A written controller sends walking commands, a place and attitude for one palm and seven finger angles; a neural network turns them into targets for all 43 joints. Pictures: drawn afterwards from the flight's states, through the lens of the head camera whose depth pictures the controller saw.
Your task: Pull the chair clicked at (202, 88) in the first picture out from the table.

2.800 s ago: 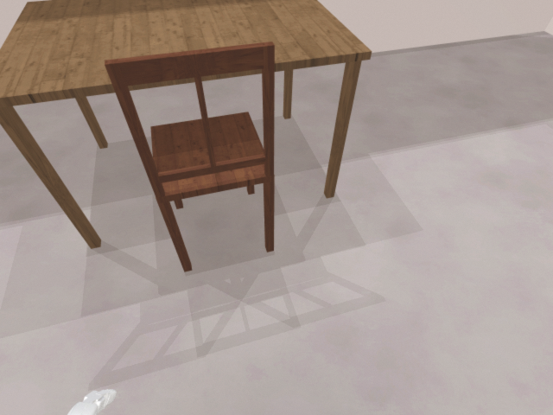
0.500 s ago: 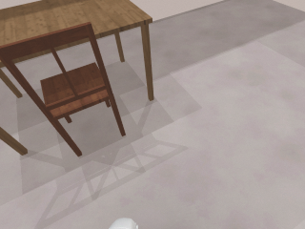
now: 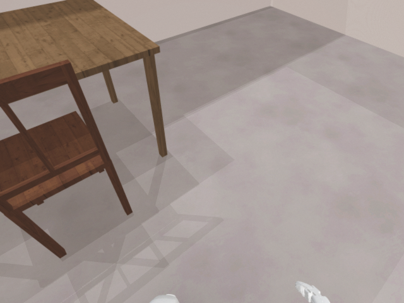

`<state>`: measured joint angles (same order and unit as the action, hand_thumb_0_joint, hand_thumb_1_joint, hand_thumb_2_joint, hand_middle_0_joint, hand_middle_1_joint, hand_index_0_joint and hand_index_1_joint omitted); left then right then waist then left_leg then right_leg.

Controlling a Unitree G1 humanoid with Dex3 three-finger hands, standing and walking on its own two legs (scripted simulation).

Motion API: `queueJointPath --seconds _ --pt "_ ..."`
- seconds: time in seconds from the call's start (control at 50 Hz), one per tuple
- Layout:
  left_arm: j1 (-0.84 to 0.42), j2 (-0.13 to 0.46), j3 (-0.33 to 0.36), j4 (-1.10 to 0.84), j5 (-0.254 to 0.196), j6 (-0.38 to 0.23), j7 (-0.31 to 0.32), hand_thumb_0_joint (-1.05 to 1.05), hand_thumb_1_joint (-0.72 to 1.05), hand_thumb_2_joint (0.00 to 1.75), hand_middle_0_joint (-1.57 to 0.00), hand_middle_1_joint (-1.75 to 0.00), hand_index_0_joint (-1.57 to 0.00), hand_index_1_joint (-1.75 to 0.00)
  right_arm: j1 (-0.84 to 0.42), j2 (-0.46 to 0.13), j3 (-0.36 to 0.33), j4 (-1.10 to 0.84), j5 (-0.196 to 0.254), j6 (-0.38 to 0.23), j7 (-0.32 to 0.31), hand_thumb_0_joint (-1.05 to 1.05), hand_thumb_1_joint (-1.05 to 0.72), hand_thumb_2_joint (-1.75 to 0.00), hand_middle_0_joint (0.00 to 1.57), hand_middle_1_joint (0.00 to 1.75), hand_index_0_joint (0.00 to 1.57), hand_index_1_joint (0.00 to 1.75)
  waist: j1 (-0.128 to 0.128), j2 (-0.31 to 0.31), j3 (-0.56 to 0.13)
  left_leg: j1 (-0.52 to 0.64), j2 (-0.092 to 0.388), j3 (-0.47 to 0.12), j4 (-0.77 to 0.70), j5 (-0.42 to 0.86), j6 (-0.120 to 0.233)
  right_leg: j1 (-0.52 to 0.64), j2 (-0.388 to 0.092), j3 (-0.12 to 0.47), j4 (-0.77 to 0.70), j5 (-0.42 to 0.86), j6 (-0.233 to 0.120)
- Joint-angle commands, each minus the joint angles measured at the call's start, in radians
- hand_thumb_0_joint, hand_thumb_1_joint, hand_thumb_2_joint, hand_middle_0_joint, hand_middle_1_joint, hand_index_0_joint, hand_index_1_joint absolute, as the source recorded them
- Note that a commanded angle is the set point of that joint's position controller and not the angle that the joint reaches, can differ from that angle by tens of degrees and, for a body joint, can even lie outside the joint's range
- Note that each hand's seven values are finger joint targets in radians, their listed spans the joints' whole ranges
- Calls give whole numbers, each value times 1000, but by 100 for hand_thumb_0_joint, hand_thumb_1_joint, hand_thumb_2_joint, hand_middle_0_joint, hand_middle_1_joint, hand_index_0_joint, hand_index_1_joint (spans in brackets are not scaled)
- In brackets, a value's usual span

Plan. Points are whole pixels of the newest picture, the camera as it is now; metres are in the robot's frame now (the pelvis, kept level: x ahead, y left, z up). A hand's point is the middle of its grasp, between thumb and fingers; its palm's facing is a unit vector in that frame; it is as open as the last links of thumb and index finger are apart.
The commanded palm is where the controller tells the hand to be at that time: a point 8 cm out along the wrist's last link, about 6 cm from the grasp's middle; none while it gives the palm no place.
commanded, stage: walk to a spot facing it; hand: left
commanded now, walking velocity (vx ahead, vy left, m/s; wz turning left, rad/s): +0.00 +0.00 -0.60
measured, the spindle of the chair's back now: (30, 141) +0.49 +0.61 -0.08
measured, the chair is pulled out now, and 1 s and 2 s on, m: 0.00 0.00 0.00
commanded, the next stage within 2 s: none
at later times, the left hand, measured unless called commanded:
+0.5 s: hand (143, 237) +0.29 +0.20 -0.17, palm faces -0.35 -0.92 -0.19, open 7.4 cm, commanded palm none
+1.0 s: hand (165, 224) +0.33 +0.15 -0.17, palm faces -0.56 -0.80 -0.23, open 7.4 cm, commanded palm none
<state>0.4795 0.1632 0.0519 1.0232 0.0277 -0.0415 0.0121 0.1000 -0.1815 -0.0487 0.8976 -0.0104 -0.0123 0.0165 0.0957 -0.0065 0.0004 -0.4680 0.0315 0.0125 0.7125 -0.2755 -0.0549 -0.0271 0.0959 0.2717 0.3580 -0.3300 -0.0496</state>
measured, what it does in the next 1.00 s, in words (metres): walks ahead, turning right: left foot, then right foot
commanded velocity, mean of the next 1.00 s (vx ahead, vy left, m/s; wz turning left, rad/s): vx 0.00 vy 0.00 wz -0.60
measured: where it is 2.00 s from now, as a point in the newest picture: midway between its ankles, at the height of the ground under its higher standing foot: outside the picture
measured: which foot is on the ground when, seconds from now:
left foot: up 0.00-0.02, down 0.04-0.64, up 0.66-1.00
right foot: down 0.00-0.04, up 0.06-0.62, down 0.64-1.00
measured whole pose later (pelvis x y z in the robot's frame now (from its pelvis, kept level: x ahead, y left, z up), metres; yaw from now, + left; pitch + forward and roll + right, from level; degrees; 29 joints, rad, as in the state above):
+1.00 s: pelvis +0.15 +0.04 -0.01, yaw -39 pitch +1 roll +0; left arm 0.20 0.21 0.07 0.90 0.02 0.04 0.00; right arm 0.09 -0.20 -0.05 0.86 -0.01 0.03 -0.02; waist 0.03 -0.01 0.08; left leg -0.41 0.07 0.03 0.81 -0.39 -0.09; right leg -0.31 0.04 0.08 0.54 -0.24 -0.02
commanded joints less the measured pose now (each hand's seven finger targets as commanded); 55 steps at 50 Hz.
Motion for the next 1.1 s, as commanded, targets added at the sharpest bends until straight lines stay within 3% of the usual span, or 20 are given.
queueJointPath --seconds 0.0,0.02,0.04,0.06,0.12,0.2,0.48,0.54,0.58,0.6,0.62,0.64,0.76,0.86,0.94,1.0,1.02,1.04,1.06,1.08 --pt "-65 178 65 -86 -18 -16 6 0 90 90 -20 -30 -20 -30 272 -196 -44 -12 4 -50 -44 0 -90 -90 20 30 20 30 -191 7 -113 607 99 -74 -265 112 53 -343 -78 57 363 379 -37" --pt "-16 118 60 -92 -34 -14 -7 0 90 90 -20 -30 -20 -30 349 -295 -62 4 -9 -54 -46 0 -90 -90 20 30 20 30 -182 310 -188 734 425 -442 -338 200 151 -548 37 -106 672 -201 29" --pt "-6 131 62 -86 -24 -11 -7 0 90 90 -20 -30 -20 -30 319 -278 -47 -15 -3 -42 -46 0 -90 -90 20 30 20 30 -158 258 -151 605 499 -530 -414 209 217 -561 -23 -152 837 -259 44" --pt "-25 126 63 -100 -9 -6 -12 0 90 90 -20 -30 -20 -30 255 -240 -37 -46 -7 -39 -44 0 -90 -90 20 30 20 30 -129 134 -37 463 471 -443 -424 249 250 -566 -78 -186 907 -227 52" --pt "-72 117 65 -86 6 36 -32 0 90 90 -20 -30 -20 -30 137 -121 0 -44 -10 -49 -47 0 -90 -90 20 30 20 30 -60 158 84 231 338 -181 -457 327 174 -541 -150 -224 946 -71 71" --pt "-84 90 53 -93 -2 73 -40 0 90 90 -20 -30 -20 -30 175 -119 0 -14 -7 -53 -56 0 -90 -90 20 30 20 30 -49 151 9 289 277 44 -405 593 150 -531 -153 -265 920 21 92" --pt "-432 93 28 -199 0 93 -42 0 90 90 -20 -30 -20 -30 320 -163 -27 57 -19 -16 -49 0 -90 -90 20 30 20 30 -152 159 52 451 344 182 -326 645 175 -521 -168 -371 489 -7 90" --pt "-422 101 28 -211 -1 77 -37 0 90 90 -20 -30 -20 -30 316 -189 -36 57 -19 -10 -44 0 -90 -90 20 30 20 30 -140 164 16 472 367 215 -239 752 157 -426 -135 -395 375 -58 62" --pt "-317 140 38 -192 2 58 -31 0 90 90 -20 -30 -20 -30 311 -202 -42 47 -10 -7 -35 0 -90 -90 20 30 20 30 -82 133 -53 426 350 266 -41 813 101 -242 -107 -404 213 60 37" --pt "-208 199 53 -161 6 42 -23 0 90 90 -20 -30 -20 -30 300 -191 -39 25 1 -5 -27 0 -90 -90 20 30 20 30 -28 25 -135 250 316 296 186 648 48 6 -194 -292 123 332 -10" --pt "-112 316 78 -138 0 32 -7 0 90 90 -20 -30 -20 -30 264 -116 -22 -30 6 1 -24 0 -90 -90 20 30 20 30 1 -236 -202 -82 124 291 463 -244 -31 228 -490 131 110 913 -148" --pt "-87 350 84 -120 -23 39 7 0 90 90 -20 -30 -20 -30 199 -123 -19 -52 7 8 -40 0 -90 -90 20 30 20 30 12 -198 -236 -137 90 109 587 -402 -28 235 -535 114 128 1123 -234" --pt "-343 229 56 -194 -12 45 16 0 90 90 -20 -30 -20 -30 175 -96 -24 -23 -8 51 -42 0 -90 -90 20 30 20 30 -120 -84 -5 -22 108 20 418 -148 -46 -207 -334 -79 4 624 -134" --pt "-311 241 66 -194 -3 52 1 0 90 90 -20 -30 -20 -30 118 -94 -26 -56 -6 44 -37 0 -90 -90 20 30 20 30 -103 -137 -5 33 54 35 233 -112 -43 -262 -279 -15 -5 414 -128" --pt "-291 254 76 -201 -2 59 -4 0 90 90 -20 -30 -20 -30 74 -98 -23 -87 3 27 -42 0 -90 -90 20 30 20 30 -81 -171 -63 94 7 45 60 -128 -31 -195 -265 47 53 501 -121" --pt "-312 247 77 -210 -9 70 -3 0 90 90 -20 -30 -20 -30 126 -115 -25 -82 8 15 -52 0 -90 -90 20 30 20 30 -115 -170 -103 247 -7 46 -197 -18 -16 -224 -234 71 137 520 -66" --pt "-324 216 70 -221 -16 72 -3 0 90 90 -20 -30 -20 -30 176 -151 -30 -68 6 4 -57 0 -90 -90 20 30 20 30 -141 -90 -133 397 60 0 -336 75 4 -310 -180 27 223 435 -19" --pt "-295 148 59 -241 -26 75 -11 0 90 90 -20 -30 -20 -30 181 -249 -47 -75 -6 -4 -58 0 -90 -90 20 30 20 30 -137 203 -144 522 317 -252 -430 208 80 -514 -40 -103 403 38 51" --pt "-280 152 59 -244 -12 77 -16 0 90 90 -20 -30 -20 -30 163 -300 -55 -90 -8 5 -55 0 -90 -90 20 30 20 30 -125 294 -96 455 476 -343 -428 341 167 -584 -40 -207 644 -273 90" --pt "-255 184 68 -220 -3 83 -17 0 90 90 -20 -30 -20 -30 114 -257 -42 -106 -12 8 -53 0 -90 -90 20 30 20 30 -107 194 -66 365 465 -298 -423 296 189 -564 -87 -172 762 -234 98"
